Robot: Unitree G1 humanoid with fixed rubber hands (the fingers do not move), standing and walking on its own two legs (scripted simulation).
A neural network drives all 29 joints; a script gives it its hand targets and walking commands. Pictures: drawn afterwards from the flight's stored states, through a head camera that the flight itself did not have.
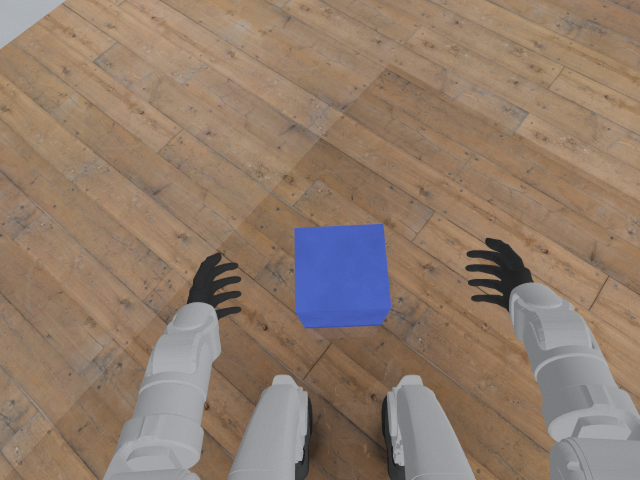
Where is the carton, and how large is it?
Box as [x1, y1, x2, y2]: [295, 224, 390, 328]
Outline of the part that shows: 382,224 295,228 295,312 305,328 380,325 390,309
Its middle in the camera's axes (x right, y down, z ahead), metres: +0.05 +0.10 +1.00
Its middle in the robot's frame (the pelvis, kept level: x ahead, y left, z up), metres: +0.49 +0.01 -0.56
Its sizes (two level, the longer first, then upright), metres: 0.210 0.200 0.250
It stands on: the floor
